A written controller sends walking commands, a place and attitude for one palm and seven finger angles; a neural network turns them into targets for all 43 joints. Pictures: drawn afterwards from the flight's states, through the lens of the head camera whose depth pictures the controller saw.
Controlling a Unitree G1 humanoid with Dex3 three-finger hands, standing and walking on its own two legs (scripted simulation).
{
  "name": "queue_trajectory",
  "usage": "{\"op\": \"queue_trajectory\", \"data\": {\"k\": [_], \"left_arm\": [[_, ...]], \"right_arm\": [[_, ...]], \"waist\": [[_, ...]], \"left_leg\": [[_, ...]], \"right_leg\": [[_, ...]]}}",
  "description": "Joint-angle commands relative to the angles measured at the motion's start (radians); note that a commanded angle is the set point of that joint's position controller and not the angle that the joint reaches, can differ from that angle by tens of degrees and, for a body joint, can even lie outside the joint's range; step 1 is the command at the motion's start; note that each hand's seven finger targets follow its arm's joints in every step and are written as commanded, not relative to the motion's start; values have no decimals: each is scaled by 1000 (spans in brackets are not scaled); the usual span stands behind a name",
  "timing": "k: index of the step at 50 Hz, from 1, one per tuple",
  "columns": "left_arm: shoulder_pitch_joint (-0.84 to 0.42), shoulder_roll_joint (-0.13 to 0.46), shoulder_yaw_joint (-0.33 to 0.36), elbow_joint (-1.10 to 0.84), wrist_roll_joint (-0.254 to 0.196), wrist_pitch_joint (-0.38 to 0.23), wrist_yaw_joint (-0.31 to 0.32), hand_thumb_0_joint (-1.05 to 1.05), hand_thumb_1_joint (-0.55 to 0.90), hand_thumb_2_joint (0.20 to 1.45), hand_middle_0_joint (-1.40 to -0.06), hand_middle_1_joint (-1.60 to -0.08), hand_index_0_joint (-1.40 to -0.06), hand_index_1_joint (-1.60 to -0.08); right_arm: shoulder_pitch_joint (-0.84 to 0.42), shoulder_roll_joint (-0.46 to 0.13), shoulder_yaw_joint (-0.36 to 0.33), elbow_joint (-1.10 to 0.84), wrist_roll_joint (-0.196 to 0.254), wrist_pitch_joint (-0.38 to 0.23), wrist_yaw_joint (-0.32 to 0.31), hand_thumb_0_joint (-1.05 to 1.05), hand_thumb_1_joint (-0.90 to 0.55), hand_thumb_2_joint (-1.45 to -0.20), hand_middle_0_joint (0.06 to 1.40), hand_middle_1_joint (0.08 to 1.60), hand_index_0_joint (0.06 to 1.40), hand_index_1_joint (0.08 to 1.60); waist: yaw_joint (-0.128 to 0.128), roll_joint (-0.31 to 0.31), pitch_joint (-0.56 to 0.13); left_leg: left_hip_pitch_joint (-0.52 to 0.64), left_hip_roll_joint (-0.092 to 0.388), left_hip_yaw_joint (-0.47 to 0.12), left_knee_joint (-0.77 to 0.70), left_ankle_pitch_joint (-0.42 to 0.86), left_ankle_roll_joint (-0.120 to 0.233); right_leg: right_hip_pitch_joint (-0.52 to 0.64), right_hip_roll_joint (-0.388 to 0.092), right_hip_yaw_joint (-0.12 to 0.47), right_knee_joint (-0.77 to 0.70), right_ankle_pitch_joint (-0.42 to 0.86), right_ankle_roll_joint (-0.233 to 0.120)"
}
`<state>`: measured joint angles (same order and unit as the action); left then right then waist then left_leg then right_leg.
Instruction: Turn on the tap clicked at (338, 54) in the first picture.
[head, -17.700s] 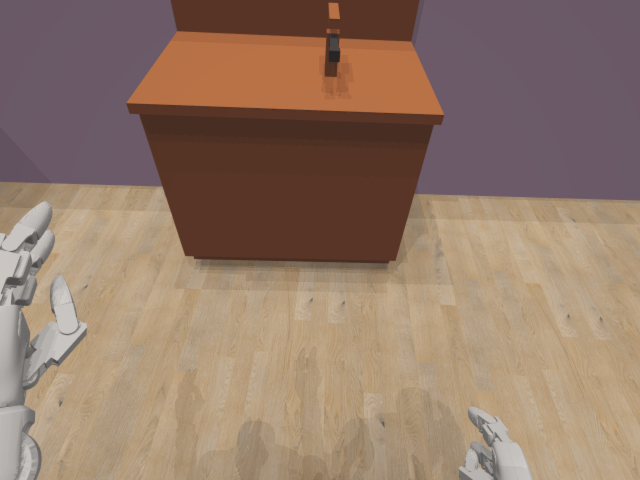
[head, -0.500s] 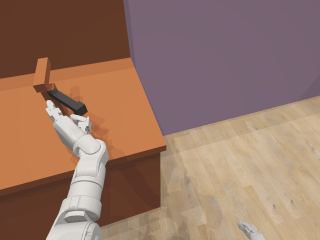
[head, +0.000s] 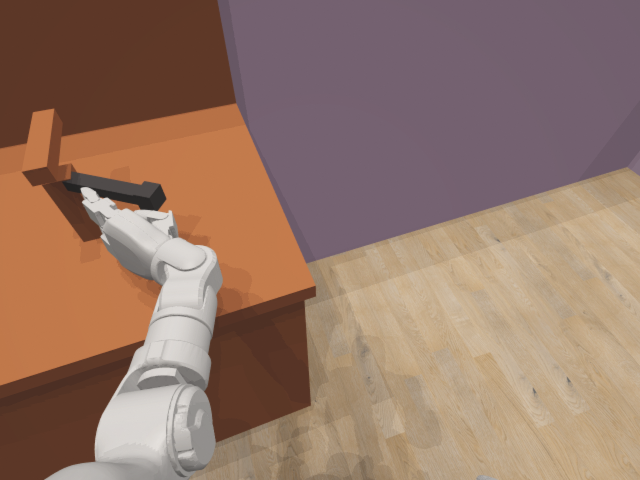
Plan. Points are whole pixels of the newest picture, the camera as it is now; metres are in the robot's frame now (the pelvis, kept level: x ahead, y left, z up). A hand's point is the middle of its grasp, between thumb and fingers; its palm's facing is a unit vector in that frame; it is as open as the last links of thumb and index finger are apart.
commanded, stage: push the lever round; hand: left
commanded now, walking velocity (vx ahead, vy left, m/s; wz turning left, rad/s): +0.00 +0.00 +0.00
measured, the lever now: (150, 196) +0.46 +0.24 +0.11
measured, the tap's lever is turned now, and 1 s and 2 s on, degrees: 55 86 86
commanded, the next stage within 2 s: lift the hand up off the lever in 0.48 s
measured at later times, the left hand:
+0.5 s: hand (180, 205) +0.46 +0.20 +0.09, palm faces +0.85 -0.52 -0.12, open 8.1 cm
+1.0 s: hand (174, 193) +0.47 +0.21 +0.11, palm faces +0.84 -0.53 -0.10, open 7.9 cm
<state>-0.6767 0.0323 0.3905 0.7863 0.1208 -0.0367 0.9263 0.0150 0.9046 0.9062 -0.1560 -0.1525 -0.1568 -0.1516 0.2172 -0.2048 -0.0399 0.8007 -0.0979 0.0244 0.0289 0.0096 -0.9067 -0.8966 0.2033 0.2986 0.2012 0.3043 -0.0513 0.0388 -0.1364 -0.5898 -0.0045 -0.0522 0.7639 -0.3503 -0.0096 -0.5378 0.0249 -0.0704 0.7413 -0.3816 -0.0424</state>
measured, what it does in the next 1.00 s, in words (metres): stands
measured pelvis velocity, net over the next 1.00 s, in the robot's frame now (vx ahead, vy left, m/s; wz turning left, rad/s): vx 0.02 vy -0.01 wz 0.00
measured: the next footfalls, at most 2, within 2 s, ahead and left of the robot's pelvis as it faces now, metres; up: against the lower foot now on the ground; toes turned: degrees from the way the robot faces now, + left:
none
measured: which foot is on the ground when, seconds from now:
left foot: down 0.00-1.00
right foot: down 0.00-1.00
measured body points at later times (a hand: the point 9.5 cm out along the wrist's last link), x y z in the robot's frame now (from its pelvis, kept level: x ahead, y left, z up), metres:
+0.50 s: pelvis +0.01 -0.01 +0.00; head +0.05 -0.01 +0.44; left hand +0.41 +0.23 +0.10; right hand +0.07 -0.26 -0.14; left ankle +0.01 +0.12 -0.71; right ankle -0.01 -0.09 -0.71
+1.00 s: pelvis +0.02 -0.01 +0.00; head +0.06 -0.02 +0.45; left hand +0.42 +0.23 +0.11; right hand +0.07 -0.26 -0.13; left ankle +0.01 +0.12 -0.71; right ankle -0.01 -0.09 -0.71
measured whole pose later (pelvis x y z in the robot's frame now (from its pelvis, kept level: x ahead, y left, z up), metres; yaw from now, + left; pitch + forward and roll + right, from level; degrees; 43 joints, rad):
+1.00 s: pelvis +0.02 -0.01 +0.00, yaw +0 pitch +11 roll -1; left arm -0.75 0.11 0.47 0.84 0.14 -0.05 0.90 0.02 0.89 0.90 -0.16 -0.15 -0.15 -0.15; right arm 0.29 -0.22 -0.05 0.80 -0.11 0.03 0.05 0.01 -0.91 -0.90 0.20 0.30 0.20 0.30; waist -0.09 0.04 -0.14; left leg -0.58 0.01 -0.05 0.74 -0.37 -0.02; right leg -0.53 0.04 -0.07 0.72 -0.39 -0.05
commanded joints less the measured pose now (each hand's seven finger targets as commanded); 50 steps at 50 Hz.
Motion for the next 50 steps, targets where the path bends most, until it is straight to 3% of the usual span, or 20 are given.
{"op": "queue_trajectory", "data": {"k": [1, 5, 7, 10, 11, 13, 16, 20, 23, 29, 33, 34, 37, 41, 43, 50], "left_arm": [[-450, 183, -18, -187, 46, -55, 7, 0, 900, 900, -150, -150, -150, -150], [-454, 219, 13, -172, 53, -65, 4, 0, 900, 900, -150, -150, -150, -150], [-499, 203, -14, -179, 57, -73, 1, 0, 900, 900, -150, -150, -150, -150], [-524, 215, -10, -174, 64, -81, 2, 0, 900, 900, -150, -150, -150, -150], [-513, 218, -7, -163, 64, -82, 2, 0, 900, 900, -150, -150, -150, -150], [-532, 197, -30, -178, 65, -88, 0, 0, 900, 900, -150, -150, -150, -150], [-569, 191, -37, -120, 71, -85, 4, 0, 900, 900, -150, -150, -150, -150], [-580, 239, 7, -106, 76, -98, 12, 0, 900, 900, -150, -150, -150, -150], [-589, 242, 7, -96, 79, -99, 9, 0, 900, 900, -150, -150, -150, -150], [-632, 274, 25, -42, 87, -100, 7, 0, 900, 900, -150, -150, -150, -150], [-628, 303, 45, -79, 85, -110, 3, 0, 900, 900, -150, -150, -150, -150], [-618, 287, 33, -84, 83, -108, 0, 0, 900, 900, -150, -150, -150, -150], [-591, 320, 62, -89, 79, -102, -7, 0, 900, 900, -150, -150, -150, -150], [-603, 311, 45, -127, 75, -95, -11, 0, 900, 900, -150, -150, -150, -150], [-577, 297, 34, -179, 71, -97, -13, 0, 900, 900, -150, -150, -150, -150], [-494, 256, 20, -149, 34, -37, -33, 0, 900, 900, -150, -150, -150, -150]], "right_arm": [[-3, -126, -42, -112, 2, -27, 1, 0, -900, -900, 200, 300, 200, 300], [15, -132, -48, -103, -1, -27, 4, 0, -900, -900, 200, 300, 200, 300], [21, -128, -48, -104, -1, -28, 5, 0, -900, -900, 200, 300, 200, 300], [31, -133, -49, -93, -5, -34, 5, 0, -900, -900, 200, 300, 200, 300], [38, -131, -50, -96, -3, -33, 5, 0, -900, -900, 200, 300, 200, 300], [35, -128, -51, -97, -4, -35, 9, 0, -900, -900, 200, 300, 200, 300], [44, -133, -48, -82, -8, -35, 11, 0, -900, -900, 200, 300, 200, 300], [61, -138, -52, -77, -15, -34, 12, 0, -900, -900, 200, 300, 200, 300], [69, -135, -53, -84, -14, -29, 15, 0, -900, -900, 200, 300, 200, 300], [89, -138, -49, -80, -16, -24, 17, 0, -900, -900, 200, 300, 200, 300], [96, -137, -50, -89, -14, -25, 17, 0, -900, -900, 200, 300, 200, 300], [93, -136, -50, -94, -14, -25, 18, 0, -900, -900, 200, 300, 200, 300], [102, -139, -51, -95, -12, -21, 18, 0, -900, -900, 200, 300, 200, 300], [94, -139, -50, -96, -8, -22, 16, 0, -900, -900, 200, 300, 200, 300], [88, -136, -54, -104, -8, -23, 17, 0, -900, -900, 200, 300, 200, 300], [65, -142, -51, -104, 4, -19, 15, 0, -900, -900, 200, 300, 200, 300]], "waist": [[-12, -62, -310], [-10, -52, -306], [-29, -44, -310], [-31, -14, -313], [-32, -32, -318], [-36, -8, -332], [-54, -10, -292], [-45, -20, -340], [-51, -23, -358], [-67, -42, -335], [-53, -32, -381], [-52, -22, -375], [-44, -24, -374], [-49, -17, -351], [-40, -1, -382], [-32, -37, -296]], "left_leg": [[150, 1, 34, -52, 276, 24], [142, 2, 35, -48, 278, 25], [146, 2, 36, -45, 268, 28], [157, 2, 34, -45, 271, 26], [158, 3, 32, -45, 281, 28], [173, 3, 35, -39, 292, 27], [159, 6, 26, -44, 261, 26], [157, 2, 25, -32, 286, 28], [150, 1, 35, -20, 307, 31], [114, -1, 35, -17, 276, 37], [130, -4, 36, -22, 295, 39], [131, -5, 41, -23, 299, 38], [133, -3, 40, -29, 308, 40], [144, -3, 42, -41, 304, 40], [176, -2, 45, -42, 340, 39], [167, -4, 45, -82, 304, 35]], "right_leg": [[144, -29, 20, -105, 326, 20], [142, -25, 21, -105, 334, 21], [131, -27, 23, -105, 323, 23], [120, -23, 22, -104, 315, 20], [128, -22, 19, -100, 325, 20], [120, -21, 19, -97, 333, 19], [79, -19, 14, -99, 286, 19], [102, -18, 15, -88, 320, 20], [117, -22, 21, -82, 371, 25], [107, -24, 24, -85, 362, 32], [150, -22, 27, -85, 396, 33], [152, -21, 27, -87, 403, 33], [172, -22, 27, -88, 420, 32], [181, -22, 27, -102, 419, 34], [198, -18, 26, -100, 450, 30], [216, -20, 19, -137, 414, 29]]}}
